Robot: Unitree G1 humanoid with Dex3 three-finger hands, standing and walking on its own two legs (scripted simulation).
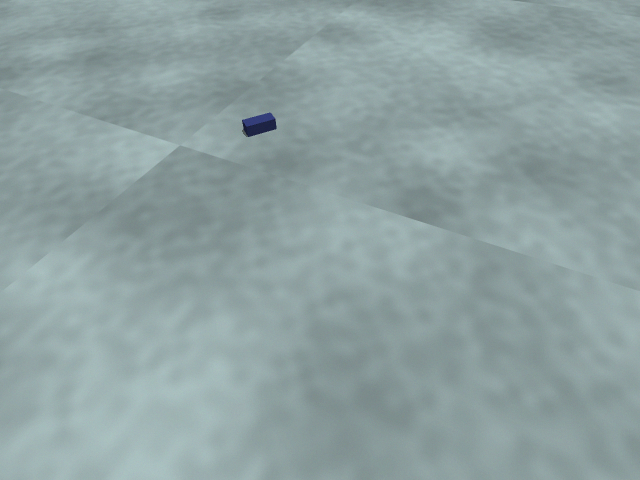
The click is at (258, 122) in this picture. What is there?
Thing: lying carton
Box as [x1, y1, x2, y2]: [242, 112, 276, 136]
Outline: 270,112 242,120 244,130 248,136 276,128 275,119
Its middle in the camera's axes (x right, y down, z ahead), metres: -0.35 -0.65 +2.20
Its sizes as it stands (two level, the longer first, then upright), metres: 0.172 0.078 0.066
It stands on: the floor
